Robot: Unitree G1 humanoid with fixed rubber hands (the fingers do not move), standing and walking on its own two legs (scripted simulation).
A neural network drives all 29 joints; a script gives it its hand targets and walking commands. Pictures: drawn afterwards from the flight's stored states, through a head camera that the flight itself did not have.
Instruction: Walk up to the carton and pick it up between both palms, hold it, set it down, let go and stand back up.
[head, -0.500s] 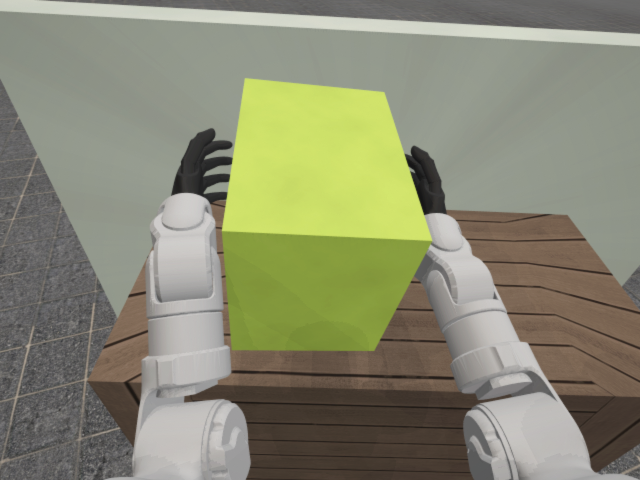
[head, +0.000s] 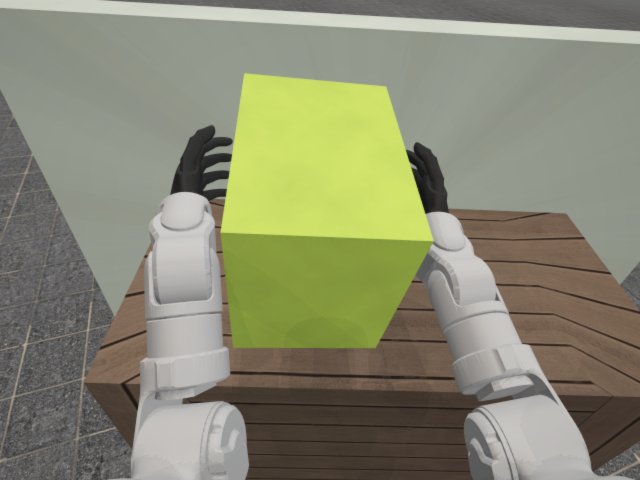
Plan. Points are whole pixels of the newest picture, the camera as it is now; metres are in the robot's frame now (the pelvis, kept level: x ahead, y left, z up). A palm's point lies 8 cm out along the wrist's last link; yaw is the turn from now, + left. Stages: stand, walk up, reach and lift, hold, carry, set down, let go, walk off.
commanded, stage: hold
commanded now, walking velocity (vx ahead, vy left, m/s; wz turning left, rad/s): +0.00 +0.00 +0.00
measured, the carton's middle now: (311, 214) +0.39 +0.00 +0.16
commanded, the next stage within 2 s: set down in 1.08 s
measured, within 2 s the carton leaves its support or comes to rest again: neither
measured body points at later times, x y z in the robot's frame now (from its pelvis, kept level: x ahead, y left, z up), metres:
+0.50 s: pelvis +0.00 +0.00 +0.00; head -0.05 +0.03 +0.45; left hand +0.37 +0.14 +0.21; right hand +0.36 -0.14 +0.19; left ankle +0.02 +0.13 -0.75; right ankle +0.00 -0.11 -0.75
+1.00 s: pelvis +0.00 +0.00 +0.00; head -0.05 +0.03 +0.45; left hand +0.37 +0.14 +0.22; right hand +0.37 -0.14 +0.19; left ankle +0.02 +0.13 -0.75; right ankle +0.00 -0.11 -0.75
